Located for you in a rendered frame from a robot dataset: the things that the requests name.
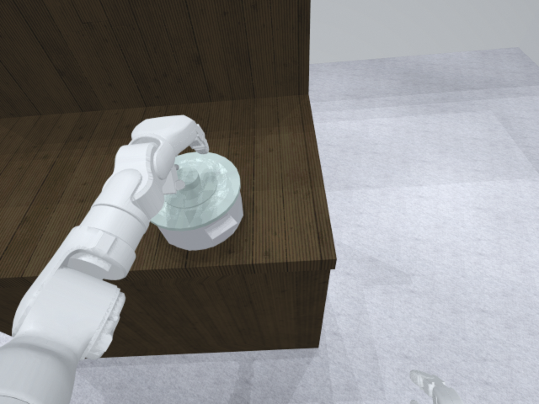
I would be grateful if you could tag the knob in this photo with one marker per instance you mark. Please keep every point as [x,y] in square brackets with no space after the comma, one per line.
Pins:
[190,177]

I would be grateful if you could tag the robot right hand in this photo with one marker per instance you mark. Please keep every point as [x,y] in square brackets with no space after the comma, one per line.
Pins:
[434,387]

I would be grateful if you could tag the pot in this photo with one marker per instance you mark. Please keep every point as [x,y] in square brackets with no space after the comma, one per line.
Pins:
[207,236]

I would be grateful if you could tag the left robot forearm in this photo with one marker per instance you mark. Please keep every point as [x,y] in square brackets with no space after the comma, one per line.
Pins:
[104,244]

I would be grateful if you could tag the robot left hand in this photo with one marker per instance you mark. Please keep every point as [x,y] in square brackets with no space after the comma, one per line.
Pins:
[180,131]

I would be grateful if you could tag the table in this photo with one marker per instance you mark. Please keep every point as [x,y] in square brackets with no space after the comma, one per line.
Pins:
[77,77]

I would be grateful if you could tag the lid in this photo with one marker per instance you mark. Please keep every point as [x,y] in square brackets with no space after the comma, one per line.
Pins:
[214,196]

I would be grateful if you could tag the left robot upper arm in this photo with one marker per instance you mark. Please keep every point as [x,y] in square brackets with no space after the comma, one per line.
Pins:
[74,318]

